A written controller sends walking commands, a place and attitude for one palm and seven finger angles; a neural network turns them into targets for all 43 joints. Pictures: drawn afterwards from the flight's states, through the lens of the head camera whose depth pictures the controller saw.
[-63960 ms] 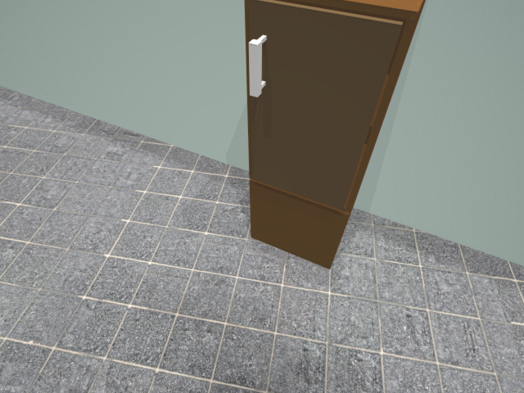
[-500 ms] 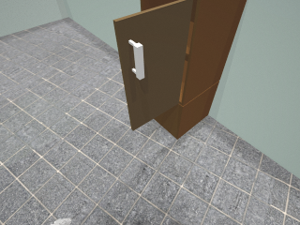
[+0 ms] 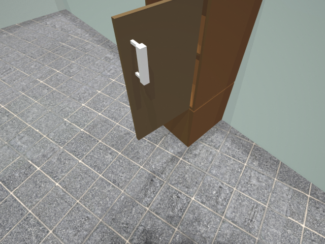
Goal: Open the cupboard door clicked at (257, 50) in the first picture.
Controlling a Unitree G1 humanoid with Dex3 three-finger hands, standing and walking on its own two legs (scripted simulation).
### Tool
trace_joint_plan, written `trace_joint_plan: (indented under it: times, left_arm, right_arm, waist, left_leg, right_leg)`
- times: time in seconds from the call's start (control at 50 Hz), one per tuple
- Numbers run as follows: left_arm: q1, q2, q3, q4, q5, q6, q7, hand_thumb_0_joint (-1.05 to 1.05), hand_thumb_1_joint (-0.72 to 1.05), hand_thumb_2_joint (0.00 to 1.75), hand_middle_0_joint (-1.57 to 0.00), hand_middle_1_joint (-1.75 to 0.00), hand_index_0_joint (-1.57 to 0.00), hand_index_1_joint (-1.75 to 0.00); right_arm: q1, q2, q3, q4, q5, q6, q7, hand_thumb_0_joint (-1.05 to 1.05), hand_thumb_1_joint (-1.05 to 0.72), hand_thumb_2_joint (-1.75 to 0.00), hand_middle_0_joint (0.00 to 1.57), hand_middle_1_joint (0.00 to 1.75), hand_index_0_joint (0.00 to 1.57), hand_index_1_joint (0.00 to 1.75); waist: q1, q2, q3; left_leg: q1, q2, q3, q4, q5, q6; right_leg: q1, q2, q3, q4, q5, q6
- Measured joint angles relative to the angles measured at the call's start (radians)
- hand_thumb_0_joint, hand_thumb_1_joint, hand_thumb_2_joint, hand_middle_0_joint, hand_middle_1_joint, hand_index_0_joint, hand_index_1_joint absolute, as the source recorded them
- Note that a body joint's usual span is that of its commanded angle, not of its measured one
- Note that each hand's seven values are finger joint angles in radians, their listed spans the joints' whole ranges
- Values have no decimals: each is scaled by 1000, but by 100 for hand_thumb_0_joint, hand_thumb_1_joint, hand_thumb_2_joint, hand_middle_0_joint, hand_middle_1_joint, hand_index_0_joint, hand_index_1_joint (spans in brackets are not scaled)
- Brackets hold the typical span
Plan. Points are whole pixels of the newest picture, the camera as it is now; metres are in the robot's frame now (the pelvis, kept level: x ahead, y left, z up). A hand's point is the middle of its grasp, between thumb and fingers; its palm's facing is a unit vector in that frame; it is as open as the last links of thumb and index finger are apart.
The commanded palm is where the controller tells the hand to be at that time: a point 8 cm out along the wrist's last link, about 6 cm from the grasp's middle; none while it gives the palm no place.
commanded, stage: look to check the result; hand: left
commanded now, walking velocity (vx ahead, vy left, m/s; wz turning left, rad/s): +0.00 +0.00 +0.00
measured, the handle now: (139, 62) +0.62 +0.11 +0.10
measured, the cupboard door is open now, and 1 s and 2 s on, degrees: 87 87 87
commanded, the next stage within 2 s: stand and wait in 0.06 s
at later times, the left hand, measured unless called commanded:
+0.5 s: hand out of the picture +0.07 +0.25 -0.16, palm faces -0.02 -0.94 -0.34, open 7.4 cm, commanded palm none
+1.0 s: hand out of the picture +0.07 +0.25 -0.16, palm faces -0.03 -0.94 -0.33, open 7.4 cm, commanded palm none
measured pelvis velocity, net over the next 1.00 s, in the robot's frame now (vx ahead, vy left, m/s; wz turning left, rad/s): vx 0.00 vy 0.01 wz -0.01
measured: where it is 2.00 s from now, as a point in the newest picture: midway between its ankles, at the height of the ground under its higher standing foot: outside the picture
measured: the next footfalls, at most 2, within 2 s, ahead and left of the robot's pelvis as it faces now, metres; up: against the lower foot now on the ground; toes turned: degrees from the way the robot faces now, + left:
none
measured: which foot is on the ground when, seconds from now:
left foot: down 0.00-1.00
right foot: down 0.00-1.00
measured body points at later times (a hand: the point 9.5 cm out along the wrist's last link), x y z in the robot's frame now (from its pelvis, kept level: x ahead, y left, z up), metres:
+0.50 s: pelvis +0.00 +0.00 +0.00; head +0.02 -0.01 +0.45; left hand +0.07 +0.29 -0.13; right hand +0.07 -0.29 -0.14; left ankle +0.02 +0.13 -0.75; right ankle -0.06 -0.08 -0.75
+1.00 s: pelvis +0.00 +0.01 +0.00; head +0.02 +0.01 +0.45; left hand +0.07 +0.30 -0.13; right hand +0.06 -0.28 -0.14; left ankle +0.02 +0.13 -0.75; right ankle -0.06 -0.08 -0.75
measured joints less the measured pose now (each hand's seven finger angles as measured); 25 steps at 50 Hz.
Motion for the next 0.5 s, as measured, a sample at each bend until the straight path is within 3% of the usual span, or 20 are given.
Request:
trace_joint_plan:
  times: [0.5]
  left_arm:
    - [-5, 8, -3, -6, 1, -7, -2, 1, 90, 89, -20, -30, -20, -30]
  right_arm:
    - [-4, -4, -1, -1, 0, -6, 2, 1, -90, -89, 20, 30, 20, 30]
  waist:
    - [-2, -10, -18]
  left_leg:
    - [18, -3, 10, -19, 5, 5]
  right_leg:
    - [14, -6, 9, -17, 7, 5]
